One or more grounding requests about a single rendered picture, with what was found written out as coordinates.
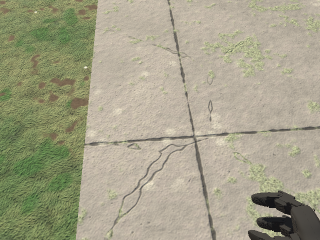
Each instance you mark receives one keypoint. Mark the right robot hand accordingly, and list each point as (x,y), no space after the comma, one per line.
(303,224)

